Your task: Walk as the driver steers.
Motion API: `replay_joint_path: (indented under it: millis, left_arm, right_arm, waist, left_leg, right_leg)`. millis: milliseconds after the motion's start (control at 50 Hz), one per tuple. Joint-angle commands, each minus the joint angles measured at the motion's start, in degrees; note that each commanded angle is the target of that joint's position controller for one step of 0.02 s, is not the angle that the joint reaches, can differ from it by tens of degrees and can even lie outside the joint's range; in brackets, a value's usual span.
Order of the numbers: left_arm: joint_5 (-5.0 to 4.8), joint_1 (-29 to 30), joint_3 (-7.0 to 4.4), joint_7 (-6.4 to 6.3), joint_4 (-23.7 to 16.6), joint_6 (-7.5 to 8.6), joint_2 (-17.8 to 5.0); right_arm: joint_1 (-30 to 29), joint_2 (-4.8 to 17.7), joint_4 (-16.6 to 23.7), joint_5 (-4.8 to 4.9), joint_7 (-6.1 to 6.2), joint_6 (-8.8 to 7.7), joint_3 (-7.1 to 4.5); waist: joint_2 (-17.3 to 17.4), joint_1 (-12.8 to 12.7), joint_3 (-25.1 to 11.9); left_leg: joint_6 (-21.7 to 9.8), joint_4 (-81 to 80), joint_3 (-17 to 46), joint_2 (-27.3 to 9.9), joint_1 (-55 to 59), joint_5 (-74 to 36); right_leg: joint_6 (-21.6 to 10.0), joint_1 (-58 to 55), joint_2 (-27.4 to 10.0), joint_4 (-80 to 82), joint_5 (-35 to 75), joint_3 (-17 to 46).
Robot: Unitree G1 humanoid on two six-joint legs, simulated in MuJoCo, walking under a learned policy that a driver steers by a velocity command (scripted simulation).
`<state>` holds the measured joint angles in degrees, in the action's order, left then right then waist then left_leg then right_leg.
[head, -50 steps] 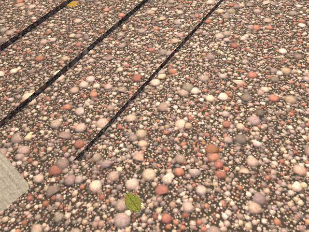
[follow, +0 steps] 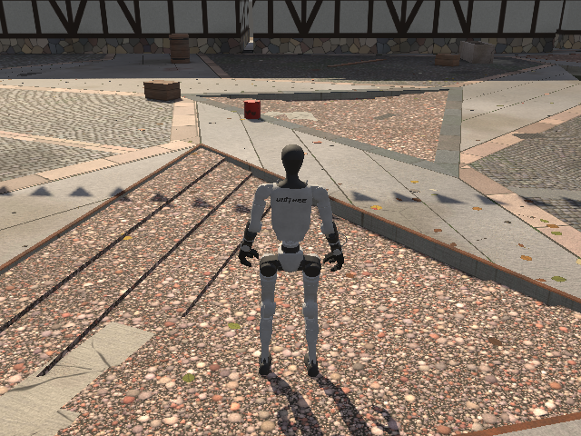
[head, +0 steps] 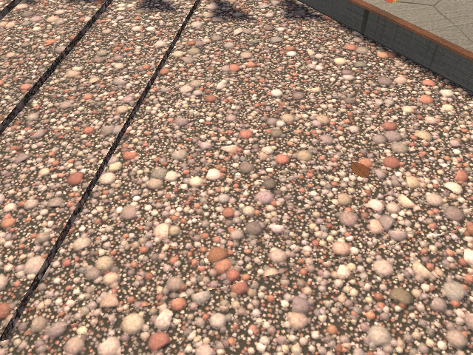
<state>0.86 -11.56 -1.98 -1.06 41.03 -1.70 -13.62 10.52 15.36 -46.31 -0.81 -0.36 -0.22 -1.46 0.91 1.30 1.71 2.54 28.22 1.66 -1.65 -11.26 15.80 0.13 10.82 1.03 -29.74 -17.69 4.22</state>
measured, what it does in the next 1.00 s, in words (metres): goes down: right foot 0.04 m lower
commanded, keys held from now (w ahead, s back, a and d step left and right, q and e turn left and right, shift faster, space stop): no key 0.04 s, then w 0.96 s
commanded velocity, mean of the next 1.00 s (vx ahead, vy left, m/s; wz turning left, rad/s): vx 0.36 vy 0.00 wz -0.01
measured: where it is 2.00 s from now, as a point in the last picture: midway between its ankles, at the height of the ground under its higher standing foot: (265, 226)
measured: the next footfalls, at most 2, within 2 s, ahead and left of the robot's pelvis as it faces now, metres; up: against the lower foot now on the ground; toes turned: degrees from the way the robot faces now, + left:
right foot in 0.78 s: +0.44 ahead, -0.11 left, -0.04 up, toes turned +1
left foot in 1.28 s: +0.77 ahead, +0.10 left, -0.04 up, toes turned +0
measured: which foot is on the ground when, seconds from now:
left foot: down 0.00-0.78, up 0.80-1.00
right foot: down 0.00-0.28, up 0.30-0.76, down 0.78-1.00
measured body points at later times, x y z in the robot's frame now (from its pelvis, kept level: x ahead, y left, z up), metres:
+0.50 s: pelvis +0.11 +0.03 +0.01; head +0.13 +0.06 +0.46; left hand +0.27 +0.30 -0.10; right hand +0.09 -0.24 -0.11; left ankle +0.02 +0.12 -0.74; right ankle +0.17 -0.13 -0.68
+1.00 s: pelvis +0.41 -0.04 -0.03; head +0.44 -0.04 +0.42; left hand +0.46 +0.24 -0.15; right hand +0.52 -0.32 -0.15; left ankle +0.43 +0.13 -0.69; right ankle +0.40 -0.11 -0.77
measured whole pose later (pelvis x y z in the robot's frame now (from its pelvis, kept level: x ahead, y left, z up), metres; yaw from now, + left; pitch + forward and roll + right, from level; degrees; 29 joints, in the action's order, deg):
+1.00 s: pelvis +0.41 -0.04 -0.03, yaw +0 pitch +0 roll -1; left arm 0.0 -17.3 -3.0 2.3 49.1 5.6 -15.1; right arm 13.0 17.5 -46.4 0.7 0.5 -4.4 -2.9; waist 2.6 -1.3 3.1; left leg 0.0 62.7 3.1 -6.0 -33.3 15.3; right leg -5.1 8.6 6.0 -19.0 -10.8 -1.2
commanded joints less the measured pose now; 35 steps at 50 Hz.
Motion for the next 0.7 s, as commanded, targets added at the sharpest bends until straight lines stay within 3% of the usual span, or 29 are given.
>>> replay_joint_path:
  millis: [20,40,80,120,140,160,200,240,260,280,300,320,340,380,420,480,540,600,660,700]
  left_arm:
    - [-0.05,0.28,-1.81,-0.31,-2.83,0.97,-7.51]
    - [-0.07,0.25,-1.76,-0.34,-2.59,1.04,-7.44]
    - [-0.42,-1.35,-2.13,-0.61,-1.66,0.80,-8.42]
    - [-0.86,-4.28,-2.98,-0.62,-1.14,0.60,-11.18]
    - [-1.03,-5.64,-3.21,-0.58,-0.82,0.89,-12.11]
    - [-1.26,-6.33,-3.21,-0.64,-0.45,1.43,-12.18]
    - [-1.65,-5.06,-2.96,-0.71,-0.35,2.46,-11.14]
    - [-2.43,-0.05,-2.69,-0.53,-1.37,2.47,-10.35]
    - [-2.02,1.51,-2.33,-0.44,-1.89,2.58,-8.80]
    - [-1.35,4.01,-1.22,-0.36,-3.53,3.02,-4.90]
    - [-1.91,4.63,-1.39,-0.66,-6.46,4.13,-5.11]
    - [-2.83,3.17,-2.49,-0.74,-5.94,5.08,-8.87]
    - [-3.30,1.21,-2.76,-0.23,-4.82,5.79,-9.40]
    - [-2.51,1.43,-2.88,0.42,-3.73,6.50,-8.70]
    - [-1.80,2.60,-2.82,1.47,-3.81,6.52,-7.46]
    - [-1.64,6.83,-1.86,2.36,-5.49,6.29,-4.42]
    - [-1.84,10.86,-1.22,2.98,-6.77,6.82,-3.68]
    - [-2.31,16.35,-1.00,4.09,-8.30,7.94,-3.85]
    - [-2.63,19.35,-0.86,4.81,-9.16,8.10,-4.35]
    - [-2.56,18.01,-1.27,4.80,-8.70,8.11,-6.00]
  right_arm:
    - [-0.72,6.04,2.38,0.14,0.58,-0.54,-1.48]
    - [-0.58,6.11,1.96,0.19,0.71,-0.51,-1.51]
    - [0.10,5.73,0.94,0.49,1.00,-0.35,-1.48]
    - [-1.54,5.25,1.61,1.24,1.07,-0.91,-1.50]
    - [-3.03,5.28,2.50,1.79,0.98,-1.59,-1.58]
    - [-4.00,5.50,3.17,2.30,0.83,-2.46,-1.75]
    - [-2.76,5.75,3.17,2.93,0.00,-4.13,-1.99]
    - [4.22,5.54,-0.20,2.89,-0.92,-5.29,-2.25]
    - [9.52,6.25,-2.94,2.23,-1.09,-5.36,-2.80]
    - [16.06,9.71,-4.48,1.79,-1.03,-5.53,-3.77]
    - [19.27,16.13,-4.64,1.53,-1.63,-5.92,-5.16]
    - [16.29,12.67,-3.42,1.02,-1.63,-6.24,-3.94]
    - [13.30,10.05,-2.34,1.30,-1.27,-6.39,-3.17]
    - [11.42,9.18,-1.63,1.46,-0.92,-6.03,-2.78]
    - [12.60,6.88,-1.84,1.27,-0.83,-5.36,-1.87]
    - [14.35,7.75,-2.62,1.39,-0.08,-4.46,-1.80]
    - [14.77,9.63,-2.75,1.26,0.77,-4.28,-2.08]
    - [16.40,9.10,-3.76,2.02,1.33,-4.39,-1.96]
    - [17.87,9.87,-4.77,2.14,1.52,-3.83,-2.65]
    - [17.87,10.60,-5.13,2.21,1.48,-3.33,-3.31]
  waist:
    - [-3.80,-0.33,-0.97]
    - [-3.39,-0.33,-0.98]
    - [-4.46,-0.95,-1.85]
    - [-8.75,-2.97,1.73]
    - [-10.62,-3.75,4.43]
    - [-11.51,-3.94,6.41]
    - [-12.65,-2.53,6.59]
    - [-10.00,1.86,3.51]
    - [-7.76,3.93,1.17]
    - [1.42,6.14,-0.34]
    - [16.05,6.31,-0.24]
    - [11.20,4.66,2.12]
    - [7.87,2.85,4.53]
    - [4.52,2.13,4.49]
    - [5.12,2.21,2.71]
    - [3.88,3.03,1.92]
    - [3.90,3.58,2.39]
    - [3.54,4.50,6.04]
    - [3.27,4.61,7.54]
    - [3.24,3.07,6.51]
  left_leg:
    - [-0.23,-2.62,0.26,-0.90,-0.19,-8.22]
    - [-0.08,-2.68,0.28,-0.95,-0.02,-8.44]
    - [-0.08,0.38,-2.76,1.52,-1.42,1.22]
    - [-0.84,8.28,-5.41,3.52,-9.54,9.43]
    - [-1.81,11.49,-4.88,3.17,-13.22,10.86]
    - [-3.24,14.04,-2.95,1.93,-15.08,11.93]
    - [-6.20,13.04,-0.96,-0.18,-16.32,14.37]
    - [-7.94,0.91,-3.27,1.10,-1.72,3.64]
    - [-7.34,-0.42,-2.56,1.91,8.07,-1.57]
    - [-9.54,-7.12,9.98,-6.08,14.13,6.54]
    - [-17.45,-16.48,34.34,-18.09,18.68,13.57]
    - [-20.18,-18.13,38.92,-20.87,17.57,14.90]
    - [-18.74,-17.50,33.26,-18.91,17.12,12.83]
    - [-15.57,-17.67,24.17,-15.59,18.40,3.59]
    - [-13.36,-18.15,15.33,-11.78,17.17,-10.60]
    - [-13.36,-18.62,8.40,-9.55,15.66,-22.58]
    - [-13.03,-19.51,4.60,-8.88,11.57,-23.06]
    - [-12.18,-19.76,3.51,-9.06,9.67,-16.37]
    - [-11.72,-17.94,3.91,-11.02,12.80,-17.36]
    - [-11.03,-14.09,4.11,-12.45,16.83,-25.74]
  right_leg:
    - [-2.23,0.75,-4.45,6.25,12.29,4.93]
    - [-2.25,0.69,-4.33,6.20,12.57,4.86]
    - [-3.61,0.08,-4.02,7.87,-1.49,5.64]
    - [-8.02,0.99,-8.93,13.72,-22.74,14.23]
    - [-10.53,1.92,-12.25,16.76,-27.82,19.69]
    - [-12.26,3.25,-14.61,18.31,-28.24,23.63]
    - [-12.75,1.77,-16.07,17.85,-23.01,23.88]
    - [-9.64,7.15,-12.05,14.57,-15.81,16.15]
    - [-7.55,12.05,-8.66,9.47,-11.19,11.41]
    - [-3.48,18.46,-2.72,-4.84,-7.72,2.93]
    - [-0.56,29.02,2.85,-21.21,-12.78,-2.12]
    - [-1.02,34.43,0.43,-30.08,-16.01,2.45]
    - [-2.11,36.55,-2.10,-32.97,-10.39,3.47]
    - [-3.05,38.71,-5.32,-32.14,-1.59,1.26]
    - [-2.49,34.59,-6.39,-27.16,3.95,-0.84]
    - [-0.38,31.81,-5.23,-17.99,9.51,-3.91]
    - [0.53,26.87,-4.30,-10.33,19.09,-4.88]
    - [0.06,24.44,-3.94,-0.24,28.65,-3.32]
    - [-1.12,22.96,-3.38,5.07,27.99,-2.19]
    - [-2.62,21.60,-2.85,5.54,23.51,-2.21]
